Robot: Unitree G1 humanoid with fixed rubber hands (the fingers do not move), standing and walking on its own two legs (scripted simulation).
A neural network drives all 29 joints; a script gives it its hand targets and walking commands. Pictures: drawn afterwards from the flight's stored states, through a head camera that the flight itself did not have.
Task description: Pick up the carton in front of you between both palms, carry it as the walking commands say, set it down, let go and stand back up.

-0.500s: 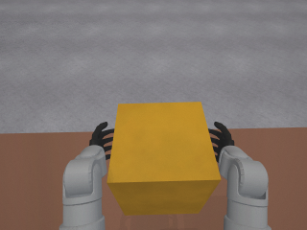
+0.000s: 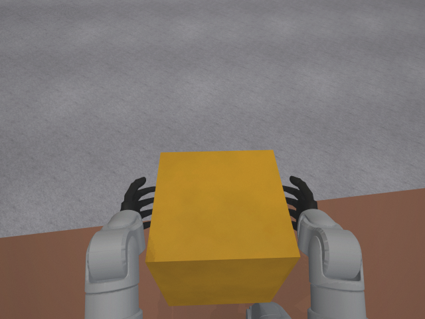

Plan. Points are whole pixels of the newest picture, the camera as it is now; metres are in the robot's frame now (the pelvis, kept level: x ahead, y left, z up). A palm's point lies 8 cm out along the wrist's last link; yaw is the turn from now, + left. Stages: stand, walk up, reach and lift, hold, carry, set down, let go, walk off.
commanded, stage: carry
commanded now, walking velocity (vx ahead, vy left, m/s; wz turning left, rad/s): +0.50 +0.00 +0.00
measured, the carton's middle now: (218, 231) +0.27 -0.01 -0.02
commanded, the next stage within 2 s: none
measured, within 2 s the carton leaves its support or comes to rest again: neither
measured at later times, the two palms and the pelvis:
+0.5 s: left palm (151, 69) +0.66 +0.14 +0.09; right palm (264, 61) +0.70 -0.16 +0.09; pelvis +0.32 -0.05 -0.01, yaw +4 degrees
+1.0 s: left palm (163, 15) +1.02 +0.13 +0.07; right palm (250, 16) +1.01 -0.17 +0.07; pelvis +0.64 +0.00 -0.01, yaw +2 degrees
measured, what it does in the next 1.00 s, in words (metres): walks ahead: right foot, then left foot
